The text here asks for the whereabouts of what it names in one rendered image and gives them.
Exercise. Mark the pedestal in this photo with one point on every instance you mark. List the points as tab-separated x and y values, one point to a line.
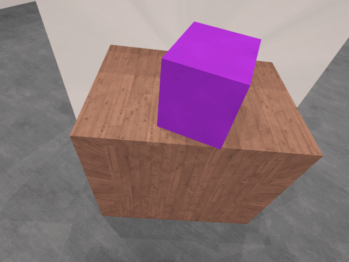
139	170

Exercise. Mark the carton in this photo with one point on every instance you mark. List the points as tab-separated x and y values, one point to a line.
204	79

